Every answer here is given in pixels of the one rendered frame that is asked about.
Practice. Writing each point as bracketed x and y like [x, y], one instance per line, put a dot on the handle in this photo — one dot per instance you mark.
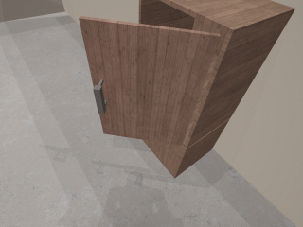
[99, 97]

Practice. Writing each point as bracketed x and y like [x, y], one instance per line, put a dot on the cupboard door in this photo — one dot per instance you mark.
[152, 76]

